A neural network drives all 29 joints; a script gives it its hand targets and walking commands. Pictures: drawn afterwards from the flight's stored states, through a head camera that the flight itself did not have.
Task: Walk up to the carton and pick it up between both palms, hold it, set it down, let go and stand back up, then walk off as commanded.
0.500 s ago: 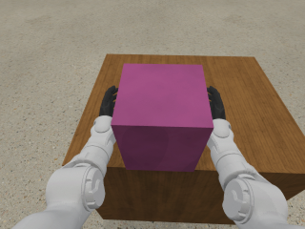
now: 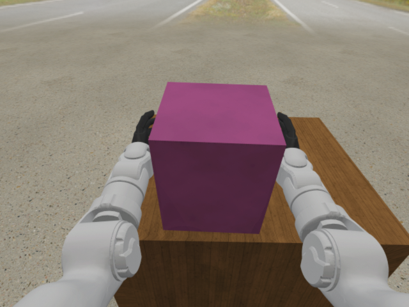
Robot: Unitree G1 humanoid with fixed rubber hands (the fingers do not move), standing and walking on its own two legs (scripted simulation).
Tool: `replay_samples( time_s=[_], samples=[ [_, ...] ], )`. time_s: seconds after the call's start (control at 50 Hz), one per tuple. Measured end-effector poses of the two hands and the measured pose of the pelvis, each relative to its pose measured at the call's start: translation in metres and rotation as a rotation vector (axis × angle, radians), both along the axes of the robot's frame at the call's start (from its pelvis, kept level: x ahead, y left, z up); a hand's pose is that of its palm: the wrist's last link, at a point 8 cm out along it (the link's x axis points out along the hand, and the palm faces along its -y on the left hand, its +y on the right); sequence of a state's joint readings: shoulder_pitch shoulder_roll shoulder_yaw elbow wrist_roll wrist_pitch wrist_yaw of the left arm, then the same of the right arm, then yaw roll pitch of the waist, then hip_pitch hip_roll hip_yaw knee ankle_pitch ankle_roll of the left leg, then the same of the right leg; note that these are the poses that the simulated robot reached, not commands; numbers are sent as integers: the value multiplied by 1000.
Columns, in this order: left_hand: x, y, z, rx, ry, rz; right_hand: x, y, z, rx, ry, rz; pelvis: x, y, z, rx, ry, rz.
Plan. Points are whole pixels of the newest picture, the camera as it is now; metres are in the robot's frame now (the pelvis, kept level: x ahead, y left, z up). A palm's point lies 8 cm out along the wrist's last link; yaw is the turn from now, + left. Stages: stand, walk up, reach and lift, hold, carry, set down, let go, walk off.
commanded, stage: reach and lift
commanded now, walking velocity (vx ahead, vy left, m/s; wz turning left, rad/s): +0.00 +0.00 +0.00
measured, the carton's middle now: (213, 159) +0.40 +0.01 +0.15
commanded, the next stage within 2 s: hold in 1.88 s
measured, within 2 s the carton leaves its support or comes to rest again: neither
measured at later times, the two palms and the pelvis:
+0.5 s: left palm (136, 142) +0.39 +0.16 +0.20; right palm (288, 143) +0.38 -0.14 +0.21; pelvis +0.00 +0.00 +0.00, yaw +0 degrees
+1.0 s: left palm (137, 139) +0.37 +0.15 +0.22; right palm (296, 137) +0.37 -0.15 +0.23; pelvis -0.01 +0.00 +0.00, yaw +0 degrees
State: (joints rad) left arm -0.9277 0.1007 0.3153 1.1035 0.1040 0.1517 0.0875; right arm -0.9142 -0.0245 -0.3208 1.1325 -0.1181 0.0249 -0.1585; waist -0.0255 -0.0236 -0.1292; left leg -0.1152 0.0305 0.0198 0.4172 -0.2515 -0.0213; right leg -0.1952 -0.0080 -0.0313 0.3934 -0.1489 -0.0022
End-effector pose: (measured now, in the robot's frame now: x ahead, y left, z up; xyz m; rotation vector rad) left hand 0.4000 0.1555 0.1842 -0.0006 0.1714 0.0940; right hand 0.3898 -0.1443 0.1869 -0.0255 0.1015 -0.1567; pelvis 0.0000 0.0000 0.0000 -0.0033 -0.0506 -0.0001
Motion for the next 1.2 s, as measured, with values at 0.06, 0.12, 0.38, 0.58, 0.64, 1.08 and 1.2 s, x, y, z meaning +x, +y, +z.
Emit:
replay_samples(
  time_s=[0.06,0.12,0.38,0.58,0.64,1.08,1.2],
  samples=[
    [-4,0,8,-4,8,0,-4,0,6,-1,8,0,-2,0,0,0,-16,0],
    [-7,1,10,0,24,0,-7,0,8,3,21,1,-3,0,0,0,-27,0],
    [-10,5,15,-3,50,11,-6,5,15,12,45,13,-5,0,0,0,-33,1],
    [-14,7,23,-7,42,12,-9,7,29,26,36,14,-5,2,0,-3,-38,2],
    [-16,7,26,-7,49,12,-10,6,31,30,42,14,-6,2,0,-3,-42,2],
    [-28,-1,38,0,68,5,-23,-1,49,28,59,9,-14,-1,0,0,-54,4],
    [-28,-2,45,1,60,7,-23,-2,56,25,51,9,-15,-1,0,0,-55,4]
  ],
)
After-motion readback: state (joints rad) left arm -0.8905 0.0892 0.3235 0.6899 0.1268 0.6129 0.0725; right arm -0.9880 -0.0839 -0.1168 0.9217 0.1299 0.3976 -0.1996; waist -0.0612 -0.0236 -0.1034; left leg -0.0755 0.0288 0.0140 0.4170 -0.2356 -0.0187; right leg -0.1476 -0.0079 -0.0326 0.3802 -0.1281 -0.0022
